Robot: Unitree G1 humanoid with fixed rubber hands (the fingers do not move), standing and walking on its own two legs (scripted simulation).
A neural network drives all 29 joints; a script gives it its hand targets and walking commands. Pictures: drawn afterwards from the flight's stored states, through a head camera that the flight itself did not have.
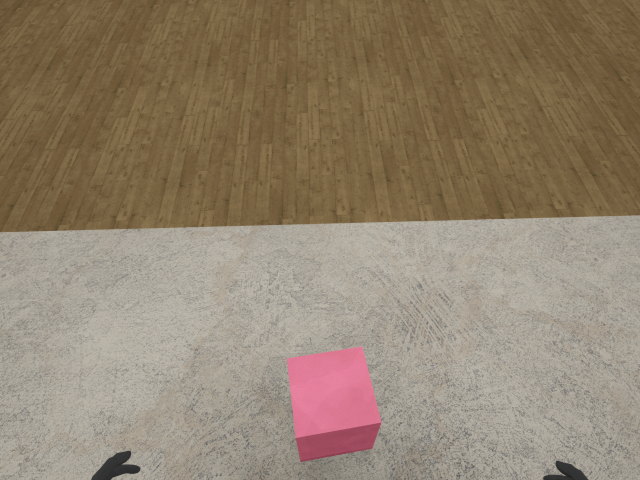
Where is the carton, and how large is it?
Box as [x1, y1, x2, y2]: [287, 347, 380, 461]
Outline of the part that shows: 362,347 287,358 295,435 301,461 362,450 372,447 380,424 380,419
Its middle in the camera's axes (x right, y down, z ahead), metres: +0.03 +0.48 +1.09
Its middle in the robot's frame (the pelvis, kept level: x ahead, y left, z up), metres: +0.42 +0.01 -0.65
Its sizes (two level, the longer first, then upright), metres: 0.210 0.200 0.250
